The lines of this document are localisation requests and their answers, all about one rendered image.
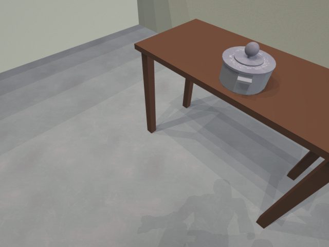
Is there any table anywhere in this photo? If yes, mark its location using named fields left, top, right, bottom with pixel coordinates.
left=134, top=19, right=329, bottom=228

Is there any pot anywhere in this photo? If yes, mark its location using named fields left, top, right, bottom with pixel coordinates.
left=219, top=63, right=272, bottom=95

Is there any lid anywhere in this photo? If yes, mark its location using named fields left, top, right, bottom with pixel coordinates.
left=222, top=46, right=276, bottom=76

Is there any knob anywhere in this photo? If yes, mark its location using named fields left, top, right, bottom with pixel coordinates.
left=245, top=42, right=260, bottom=57

